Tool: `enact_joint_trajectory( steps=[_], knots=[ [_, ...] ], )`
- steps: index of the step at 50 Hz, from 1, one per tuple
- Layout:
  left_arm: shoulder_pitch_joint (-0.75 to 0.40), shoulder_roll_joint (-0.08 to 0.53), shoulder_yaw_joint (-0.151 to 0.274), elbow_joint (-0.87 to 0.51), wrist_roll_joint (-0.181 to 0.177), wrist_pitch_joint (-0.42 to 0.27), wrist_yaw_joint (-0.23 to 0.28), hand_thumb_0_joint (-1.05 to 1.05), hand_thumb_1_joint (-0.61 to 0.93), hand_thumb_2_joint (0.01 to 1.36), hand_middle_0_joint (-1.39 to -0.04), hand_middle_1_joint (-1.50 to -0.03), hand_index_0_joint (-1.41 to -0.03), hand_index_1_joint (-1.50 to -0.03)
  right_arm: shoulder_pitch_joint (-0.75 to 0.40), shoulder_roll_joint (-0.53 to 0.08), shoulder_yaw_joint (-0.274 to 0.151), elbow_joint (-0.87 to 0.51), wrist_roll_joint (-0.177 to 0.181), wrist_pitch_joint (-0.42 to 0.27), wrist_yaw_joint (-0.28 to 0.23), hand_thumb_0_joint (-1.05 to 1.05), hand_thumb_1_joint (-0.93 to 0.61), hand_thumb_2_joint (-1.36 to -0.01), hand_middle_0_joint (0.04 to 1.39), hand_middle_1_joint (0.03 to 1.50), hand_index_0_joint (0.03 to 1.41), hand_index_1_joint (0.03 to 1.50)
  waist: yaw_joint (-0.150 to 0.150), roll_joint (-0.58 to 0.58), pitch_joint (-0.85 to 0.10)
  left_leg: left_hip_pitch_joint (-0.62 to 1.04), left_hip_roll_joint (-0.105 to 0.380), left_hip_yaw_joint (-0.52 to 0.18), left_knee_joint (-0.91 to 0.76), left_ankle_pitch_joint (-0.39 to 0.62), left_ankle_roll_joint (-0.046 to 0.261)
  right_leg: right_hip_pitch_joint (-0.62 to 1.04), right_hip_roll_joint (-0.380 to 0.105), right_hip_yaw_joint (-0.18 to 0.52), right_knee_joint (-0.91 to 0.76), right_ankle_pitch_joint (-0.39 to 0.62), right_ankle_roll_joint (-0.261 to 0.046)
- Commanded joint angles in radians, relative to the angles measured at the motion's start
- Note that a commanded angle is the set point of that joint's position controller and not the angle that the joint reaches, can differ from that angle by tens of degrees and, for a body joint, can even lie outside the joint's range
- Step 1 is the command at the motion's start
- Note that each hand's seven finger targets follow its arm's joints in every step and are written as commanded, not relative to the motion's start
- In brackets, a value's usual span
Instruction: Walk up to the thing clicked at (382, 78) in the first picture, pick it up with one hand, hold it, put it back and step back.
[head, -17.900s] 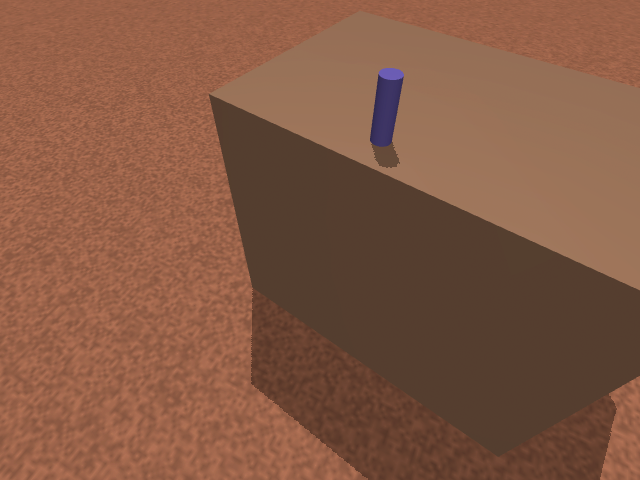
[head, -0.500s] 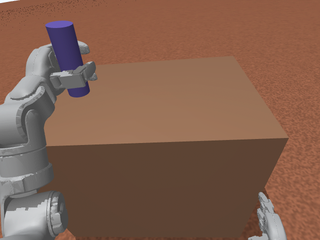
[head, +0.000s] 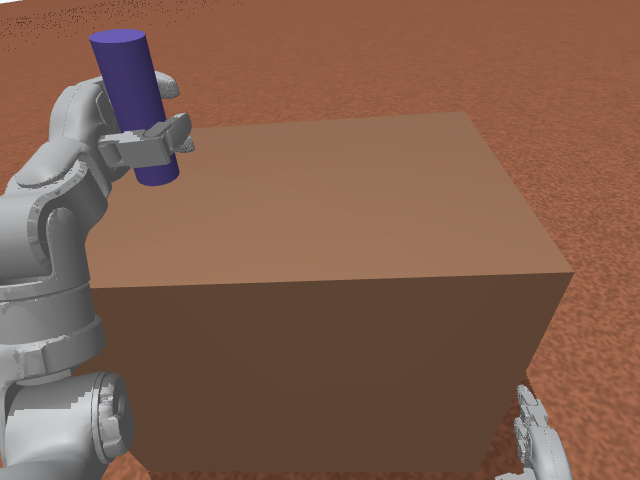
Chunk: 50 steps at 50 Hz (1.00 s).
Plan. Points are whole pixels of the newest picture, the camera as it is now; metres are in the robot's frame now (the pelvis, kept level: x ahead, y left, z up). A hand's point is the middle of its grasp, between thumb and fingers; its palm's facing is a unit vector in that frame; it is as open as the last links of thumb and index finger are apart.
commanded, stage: hold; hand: left
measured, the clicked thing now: (140, 114) +0.34 +0.17 +0.35
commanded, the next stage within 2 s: crouch in 1.32 s
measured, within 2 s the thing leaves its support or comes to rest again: neither
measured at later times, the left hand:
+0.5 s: hand (153, 121) +0.34 +0.16 +0.34, palm faces +0.11 -0.99 -0.02, open 6.2 cm
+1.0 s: hand (153, 120) +0.34 +0.16 +0.34, palm faces +0.11 -0.99 -0.02, open 6.2 cm
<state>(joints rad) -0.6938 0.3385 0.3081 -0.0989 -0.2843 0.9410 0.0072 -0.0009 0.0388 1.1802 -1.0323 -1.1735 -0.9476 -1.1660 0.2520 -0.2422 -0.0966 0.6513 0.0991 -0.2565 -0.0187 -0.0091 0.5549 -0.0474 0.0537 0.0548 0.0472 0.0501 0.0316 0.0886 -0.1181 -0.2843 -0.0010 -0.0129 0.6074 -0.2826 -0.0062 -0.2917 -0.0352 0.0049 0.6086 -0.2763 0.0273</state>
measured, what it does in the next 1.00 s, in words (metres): stands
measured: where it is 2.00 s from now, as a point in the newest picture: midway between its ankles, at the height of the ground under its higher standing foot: outside the picture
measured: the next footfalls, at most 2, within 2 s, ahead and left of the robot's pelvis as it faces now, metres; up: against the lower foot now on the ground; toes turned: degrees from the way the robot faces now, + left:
none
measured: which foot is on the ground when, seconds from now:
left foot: down 0.00-1.00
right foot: down 0.00-1.00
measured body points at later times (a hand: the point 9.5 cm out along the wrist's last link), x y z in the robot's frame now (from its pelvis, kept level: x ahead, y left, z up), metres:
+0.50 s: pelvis +0.00 +0.00 +0.00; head -0.06 -0.04 +0.44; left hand +0.33 +0.21 +0.34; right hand +0.18 -0.25 -0.06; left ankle +0.03 +0.12 -0.73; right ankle +0.03 -0.14 -0.73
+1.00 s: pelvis +0.00 +0.00 +0.00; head -0.07 -0.04 +0.44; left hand +0.33 +0.21 +0.34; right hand +0.17 -0.25 -0.06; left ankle +0.03 +0.12 -0.73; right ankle +0.03 -0.14 -0.73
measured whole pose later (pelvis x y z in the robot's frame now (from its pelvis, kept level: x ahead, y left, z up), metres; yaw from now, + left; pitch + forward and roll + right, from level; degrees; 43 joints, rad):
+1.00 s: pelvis +0.00 +0.00 +0.00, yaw +0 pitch -3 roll +0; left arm -0.73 0.36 0.31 -0.04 -0.27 0.96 0.00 0.00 0.04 1.19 -1.03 -1.17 -0.95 -1.17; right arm 0.27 -0.24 -0.08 0.62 0.10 -0.25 -0.01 -0.01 0.56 -0.05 0.05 0.05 0.05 0.05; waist 0.03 0.09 -0.12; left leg -0.27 0.00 -0.01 0.59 -0.27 -0.01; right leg -0.28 -0.03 0.01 0.60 -0.27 0.02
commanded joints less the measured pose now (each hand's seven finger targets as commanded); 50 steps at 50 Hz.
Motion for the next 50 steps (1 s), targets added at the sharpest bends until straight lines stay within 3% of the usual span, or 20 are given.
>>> enact_joint_trajectory(
  steps=[1,3,6,7,8,11,15,17,19,23,25,28,34,36,38,39,40,41,47,50],
  knots=[
    [-0.567,0.232,0.082,-0.196,-0.002,-0.1,0.018,0.0,0.584,1.366,-1.389,-1.484,-1.411,-1.479,-0.162,-0.113,-0.035,-0.188,0.003,-0.068,-0.002,0.0,0.562,-0.05,0.049,0.05,0.049,0.05,0.001,-0.07,-0.188,0.087,-0.023,0.012,-0.096,0.064,0.013,0.005,0.033,-0.051,-0.117,0.053,-0.021],
    [-0.544,0.225,0.075,-0.149,0.002,-0.094,0.021,0.0,0.556,1.392,-1.398,-1.51,-1.42,-1.507,-0.157,-0.116,-0.035,-0.173,0.002,-0.063,-0.003,0.0,0.556,-0.053,0.049,0.05,0.049,0.05,-0.002,-0.083,-0.183,0.087,-0.02,0.008,-0.094,0.086,0.014,0.012,0.034,-0.053,-0.113,0.074,-0.021],
    [-0.57,0.253,0.082,-0.189,0.012,-0.095,0.022,0.0,0.548,1.382,-1.409,-1.509,-1.431,-1.505,-0.162,-0.115,-0.034,-0.174,0.003,-0.063,0.0,0.0,0.558,-0.051,0.049,0.05,0.049,0.05,0.012,-0.059,-0.196,0.095,-0.019,0.007,-0.096,0.109,0.009,0.011,0.036,-0.056,-0.107,0.089,-0.024],
    [-0.536,0.229,0.073,-0.111,0.01,-0.086,0.019,0.0,0.563,1.384,-1.406,-1.504,-1.426,-1.501,-0.162,-0.119,-0.036,-0.186,0.003,-0.063,0.001,0.0,0.558,-0.052,0.049,0.05,0.049,0.05,0.002,-0.087,-0.173,0.084,-0.022,0.013,-0.09,0.108,0.013,0.013,0.035,-0.054,-0.115,0.091,-0.022],
    [-0.561,0.252,0.083,-0.185,0.011,-0.092,0.018,0.0,0.557,1.39,-1.406,-1.509,-1.429,-1.505,-0.161,-0.116,-0.035,-0.172,0.001,-0.061,0.002,0.0,0.562,-0.051,0.049,0.05,0.049,0.05,0.012,-0.08,-0.177,0.08,-0.022,0.01,-0.098,0.104,0.013,0.014,0.037,-0.056,-0.114,0.083,-0.023],
    [-0.562,0.238,0.073,-0.128,0.013,-0.083,0.013,0.0,0.517,1.377,-1.405,-1.515,-1.431,-1.508,-0.166,-0.108,-0.022,-0.172,0.001,-0.063,0.004,0.0,0.556,-0.051,0.049,0.05,0.049,0.05,0.014,-0.069,-0.162,0.075,-0.022,0.014,-0.094,0.121,0.013,0.017,0.036,-0.055,-0.115,0.094,-0.024],
    [-0.581,0.278,0.096,-0.122,0.012,-0.084,0.0,0.0,0.55,1.389,-1.405,-1.511,-1.429,-1.506,-0.159,-0.12,-0.024,-0.195,0.0,-0.06,0.004,0.0,0.559,-0.052,0.049,0.05,0.049,0.05,0.005,-0.101,-0.178,0.089,-0.021,0.011,-0.097,0.116,0.017,0.026,0.037,-0.054,-0.121,0.092,-0.02],
    [-0.553,0.228,0.067,-0.094,0.005,-0.079,-0.008,0.0,0.532,1.378,-1.376,-1.491,-1.401,-1.486,-0.161,-0.107,-0.012,-0.191,0.001,-0.061,0.005,0.0,0.563,-0.05,0.049,0.05,0.049,0.05,0.004,-0.095,-0.144,0.073,-0.023,0.016,-0.098,0.101,0.018,0.015,0.035,-0.053,-0.125,0.081,-0.02],
    [-0.571,0.249,0.071,-0.113,0.005,-0.082,-0.014,0.0,0.54,1.368,-1.378,-1.482,-1.402,-1.477,-0.156,-0.106,-0.011,-0.192,0.003,-0.061,0.003,0.0,0.562,-0.051,0.049,0.05,0.049,0.05,0.004,-0.099,-0.164,0.084,-0.025,0.017,-0.096,0.101,0.019,0.012,0.034,-0.052,-0.124,0.078,-0.019],
    [-0.586,0.233,0.054,-0.19,0.004,-0.09,-0.015,0.0,0.563,1.358,-1.36,-1.459,-1.382,-1.455,-0.147,-0.097,-0.004,-0.197,0.006,-0.059,0.007,0.0,0.563,-0.051,0.049,0.05,0.049,0.05,0.007,-0.056,-0.18,0.092,-0.019,0.011,-0.107,0.088,0.013,0.006,0.038,-0.057,-0.118,0.07,-0.025],
    [-0.563,0.221,0.059,-0.17,-0.002,-0.089,-0.011,0.0,0.576,1.361,-1.352,-1.457,-1.374,-1.453,-0.154,-0.11,-0.014,-0.207,0.005,-0.06,0.007,0.0,0.562,-0.052,0.049,0.05,0.049,0.05,0.0,-0.07,-0.185,0.099,-0.014,0.004,-0.109,0.089,0.013,0.019,0.04,-0.057,-0.118,0.076,-0.023],
    [-0.62,0.289,0.102,-0.216,0.005,-0.098,0.004,0.0,0.557,1.376,-1.359,-1.468,-1.379,-1.467,-0.147,-0.118,-0.031,-0.199,0.002,-0.06,0.001,0.0,0.558,-0.053,0.049,0.05,0.049,0.05,-0.004,-0.066,-0.211,0.111,-0.017,0.01,-0.1,0.102,0.013,0.023,0.04,-0.056,-0.117,0.083,-0.023],
    [-0.643,0.274,0.095,-0.141,0.006,-0.085,0.026,0.0,0.544,1.378,-1.369,-1.479,-1.393,-1.475,-0.16,-0.102,-0.02,-0.17,-0.002,-0.071,-0.001,0.0,0.562,-0.051,0.049,0.05,0.049,0.05,-0.001,-0.085,-0.167,0.08,-0.026,0.021,-0.102,0.066,0.015,0.007,0.036,-0.055,-0.129,0.048,-0.02],
    [-0.595,0.234,0.068,-0.066,0.008,-0.072,0.024,0.0,0.525,1.389,-1.375,-1.496,-1.399,-1.492,-0.158,-0.087,-0.005,-0.165,0.001,-0.072,0.003,0.0,0.56,-0.052,0.049,0.05,0.049,0.05,0.004,-0.092,-0.143,0.066,-0.029,0.025,-0.1,0.064,0.016,0.003,0.033,-0.053,-0.129,0.046,-0.021],
    [-0.615,0.268,0.083,-0.097,0.012,-0.076,0.016,0.0,0.535,1.4,-1.39,-1.505,-1.413,-1.503,-0.162,-0.106,-0.02,-0.186,0.002,-0.071,0.004,0.0,0.56,-0.052,0.049,0.05,0.049,0.05,0.012,-0.1,-0.171,0.069,-0.03,0.023,-0.1,0.081,0.018,0.017,0.031,-0.052,-0.131,0.062,-0.02],
    [-0.569,0.238,0.069,-0.017,0.012,-0.061,0.013,0.0,0.53,1.394,-1.397,-1.51,-1.423,-1.505,-0.166,-0.107,-0.014,-0.195,0.002,-0.068,0.004,0.0,0.561,-0.051,0.049,0.05,0.049,0.05,0.007,-0.112,-0.156,0.067,-0.032,0.029,-0.093,0.096,0.02,0.017,0.03,-0.05,-0.131,0.075,-0.019],
    [-0.577,0.251,0.075,-0.085,0.012,-0.064,0.008,0.0,0.537,1.386,-1.395,-1.506,-1.423,-1.498,-0.155,-0.104,-0.014,-0.19,0.003,-0.067,0.008,0.0,0.565,-0.049,0.049,0.05,0.049,0.05,0.015,-0.106,-0.153,0.067,-0.032,0.028,-0.097,0.1,0.019,0.015,0.032,-0.053,-0.132,0.074,-0.019],
    [-0.538,0.222,0.062,-0.014,0.012,-0.054,0.004,0.0,0.546,1.393,-1.396,-1.51,-1.424,-1.503,-0.156,-0.103,-0.007,-0.199,0.003,-0.064,0.012,0.0,0.563,-0.051,0.049,0.05,0.049,0.05,0.011,-0.113,-0.148,0.069,-0.029,0.027,-0.099,0.105,0.018,0.019,0.033,-0.051,-0.132,0.081,-0.019],
    [-0.593,0.277,0.088,-0.173,0.012,-0.078,-0.004,0.0,0.514,1.369,-1.355,-1.476,-1.381,-1.47,-0.144,-0.11,-0.018,-0.217,0.006,-0.052,0.017,0.0,0.564,-0.051,0.049,0.05,0.049,0.05,0.014,-0.094,-0.167,0.085,-0.024,0.02,-0.113,0.083,0.017,0.019,0.038,-0.054,-0.132,0.055,-0.024],
    [-0.587,0.255,0.078,-0.186,0.005,-0.086,0.001,0.0,0.511,1.345,-1.344,-1.451,-1.368,-1.446,-0.17,-0.103,-0.014,-0.212,0.005,-0.058,0.009,0.0,0.561,-0.052,0.049,0.05,0.049,0.05,0.011,-0.085,-0.16,0.077,-0.023,0.018,-0.117,0.047,0.019,0.017,0.034,-0.053,-0.138,0.026,-0.021]
  ],
)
